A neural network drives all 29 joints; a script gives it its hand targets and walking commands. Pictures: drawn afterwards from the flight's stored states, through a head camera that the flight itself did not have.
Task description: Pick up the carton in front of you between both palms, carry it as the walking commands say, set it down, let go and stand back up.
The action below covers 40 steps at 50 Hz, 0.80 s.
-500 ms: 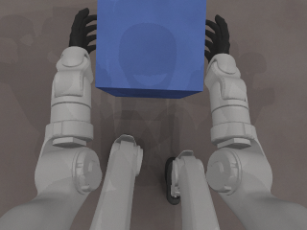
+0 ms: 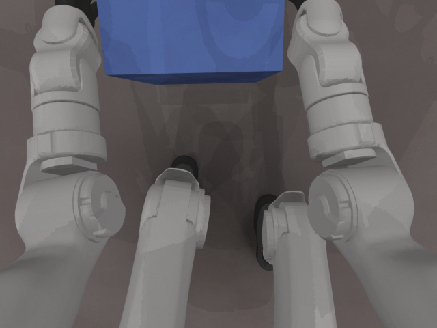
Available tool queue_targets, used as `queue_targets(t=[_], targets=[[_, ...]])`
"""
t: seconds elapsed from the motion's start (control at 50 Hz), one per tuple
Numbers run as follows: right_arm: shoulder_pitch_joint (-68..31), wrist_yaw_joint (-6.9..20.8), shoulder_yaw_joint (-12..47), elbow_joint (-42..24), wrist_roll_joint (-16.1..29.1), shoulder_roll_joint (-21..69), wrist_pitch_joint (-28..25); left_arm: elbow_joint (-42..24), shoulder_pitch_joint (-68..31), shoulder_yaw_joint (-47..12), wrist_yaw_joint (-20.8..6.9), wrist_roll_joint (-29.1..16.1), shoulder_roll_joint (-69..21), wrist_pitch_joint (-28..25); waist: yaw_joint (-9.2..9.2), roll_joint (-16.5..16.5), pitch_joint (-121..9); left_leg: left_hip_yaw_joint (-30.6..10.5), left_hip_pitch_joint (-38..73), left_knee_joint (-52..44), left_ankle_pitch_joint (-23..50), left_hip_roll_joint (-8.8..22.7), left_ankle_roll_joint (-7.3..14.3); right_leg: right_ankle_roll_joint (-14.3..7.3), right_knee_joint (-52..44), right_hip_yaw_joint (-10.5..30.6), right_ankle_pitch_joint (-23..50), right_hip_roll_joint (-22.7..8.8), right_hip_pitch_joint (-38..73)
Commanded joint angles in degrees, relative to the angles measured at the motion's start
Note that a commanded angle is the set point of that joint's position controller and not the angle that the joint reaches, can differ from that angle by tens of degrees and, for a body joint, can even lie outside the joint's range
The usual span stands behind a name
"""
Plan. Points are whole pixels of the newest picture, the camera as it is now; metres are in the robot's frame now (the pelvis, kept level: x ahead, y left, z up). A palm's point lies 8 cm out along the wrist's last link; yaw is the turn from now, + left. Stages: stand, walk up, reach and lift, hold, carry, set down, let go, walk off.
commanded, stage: set down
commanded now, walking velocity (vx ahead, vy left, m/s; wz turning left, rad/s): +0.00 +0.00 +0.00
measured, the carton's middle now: (198, 12) +0.53 +0.16 -0.24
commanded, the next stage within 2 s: none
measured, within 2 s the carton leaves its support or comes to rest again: rests again in 1.04 s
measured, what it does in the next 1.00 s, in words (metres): stands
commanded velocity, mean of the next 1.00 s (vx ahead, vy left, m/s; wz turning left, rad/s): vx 0.00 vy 0.00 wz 0.00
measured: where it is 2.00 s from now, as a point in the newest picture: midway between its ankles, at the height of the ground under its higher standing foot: (222, 225)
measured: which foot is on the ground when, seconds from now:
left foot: down 0.00-1.00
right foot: down 0.00-1.00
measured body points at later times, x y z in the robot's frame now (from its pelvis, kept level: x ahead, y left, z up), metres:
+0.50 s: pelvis -0.01 +0.00 -0.04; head +0.36 +0.06 +0.19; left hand +0.49 +0.29 -0.23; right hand +0.57 +0.00 -0.23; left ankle +0.12 +0.14 -0.41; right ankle +0.07 -0.12 -0.41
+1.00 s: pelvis +0.00 -0.01 -0.05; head +0.38 +0.04 +0.16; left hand +0.49 +0.30 -0.24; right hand +0.59 +0.00 -0.25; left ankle +0.12 +0.14 -0.41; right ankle +0.07 -0.12 -0.41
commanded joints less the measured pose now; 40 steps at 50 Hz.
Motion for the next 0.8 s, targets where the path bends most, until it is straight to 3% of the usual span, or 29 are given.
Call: queue_targets(t=[0.0, 0.06, 0.1, 0.18, 0.26, 0.34, 0.42, 0.52, 0.58, 0.66, 0.78], targets=[[-36.1, 12.6, 25.3, -2.5, 8.1, 48.5, -2.0, -5.8, -38.5, -27.3, -13.4, -10.2, -39.2, -1.7, 7.79, -2.8, -77.7, 10.4, 55.2, 0.6, 32.8, -2.7, 0.3, 0.8, -5.6, -5.8, 23.2, 2.5, 26.9], [-37.3, 13.0, 23.6, -0.6, 8.5, 45.5, -2.4, -5.1, -41.3, -28.8, -13.2, -11.1, -39.1, -1.5, 6.45, 1.0, -73.2, 9.8, 59.6, 2.0, 33.0, -2.4, 0.1, 0.0, -4.2, -6.4, 18.1, 2.6, 19.3], [-38.1, 13.6, 23.0, 0.4, 8.2, 44.4, -2.8, -5.7, -43.5, -28.9, -13.1, -11.2, -39.4, -1.6, 6.43, 1.0, -69.8, 9.5, 57.9, 2.1, 31.3, -2.5, 0.2, -0.8, -2.8, -6.4, 16.3, 2.5, 17.3], [-39.5, 14.5, 22.9, 0.3, 8.9, 42.1, -4.0, -2.3, -42.5, -27.3, -12.4, -11.7, -39.0, -2.0, 5.95, 0.8, -63.8, 7.0, 65.6, 3.9, 35.1, -2.5, 0.9, -1.4, -2.1, -7.0, 11.5, 2.3, 5.8], [-38.2, 15.9, 20.4, 4.7, 7.7, 40.3, -4.1, 7.0, -35.9, -22.2, -12.4, -8.4, -39.4, -1.8, 6.89, -1.3, -55.9, 6.1, 62.3, 4.1, 30.5, -2.6, 2.0, -1.4, -1.3, -6.7, 7.6, 1.7, 1.1], [-38.8, 17.2, 20.1, 5.4, 6.8, 41.4, -3.7, 8.7, -36.0, -18.8, -13.2, -6.9, -38.8, -2.3, 7.05, -5.9, -51.6, 6.9, 52.8, 4.4, 24.6, -2.7, 2.7, -1.1, -0.8, -6.6, 8.9, 1.6, 5.3], [-41.0, 17.1, 21.4, 5.1, 8.2, 42.5, -3.6, 7.1, -39.4, -17.2, -13.8, -7.1, -34.9, -3.1, 9.28, -9.0, -51.5, 8.5, 44.7, 4.8, 21.9, -2.4, 3.0, -0.9, -0.1, -5.6, 12.9, 1.2, 12.5], [-45.5, 15.5, 24.6, 3.5, 11.7, 41.7, -4.0, 2.5, -45.8, -17.6, -13.4, -8.5, -28.8, -4.5, 13.40, -9.4, -54.5, 10.2, 39.9, 5.6, 20.8, -1.5, 3.0, -1.0, 0.6, -3.4, 17.0, 0.9, 21.4], [-47.5, 14.3, 24.8, 4.0, 12.6, 40.3, -3.7, 3.8, -46.9, -16.5, -13.2, -8.1, -24.7, -4.5, 14.31, -10.7, -52.5, 10.7, 37.5, 5.9, 17.8, -1.0, 3.6, -0.8, 0.2, -2.8, 16.3, 0.8, 24.6], [-44.8, 13.9, 22.9, 7.9, 11.1, 37.7, -3.5, 7.9, -42.9, -13.9, -14.2, -6.3, -24.1, -4.4, 13.73, -10.3, -46.2, 11.1, 32.1, 6.4, 13.5, -0.4, 3.4, -0.8, -0.5, -1.5, 15.0, 0.3, 26.2], [-36.4, 14.3, 15.3, 13.8, 6.2, 34.7, -4.1, 10.4, -39.5, -13.3, -15.7, -4.8, -26.6, -4.5, 9.28, -6.0, -40.6, 9.6, 31.3, 7.3, 16.3, -0.7, 2.8, -1.4, 0.2, -1.9, 17.6, 0.2, 21.2]])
